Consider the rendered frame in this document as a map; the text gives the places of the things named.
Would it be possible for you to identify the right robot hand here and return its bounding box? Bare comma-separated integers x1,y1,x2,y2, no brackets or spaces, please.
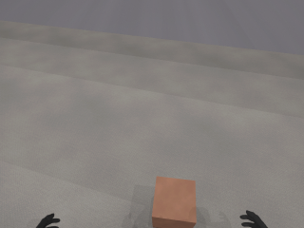
240,210,268,228

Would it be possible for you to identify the carton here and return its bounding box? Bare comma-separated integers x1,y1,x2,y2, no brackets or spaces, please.
152,176,197,228

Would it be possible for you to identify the left robot hand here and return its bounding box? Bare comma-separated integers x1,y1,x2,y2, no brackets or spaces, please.
36,213,60,228

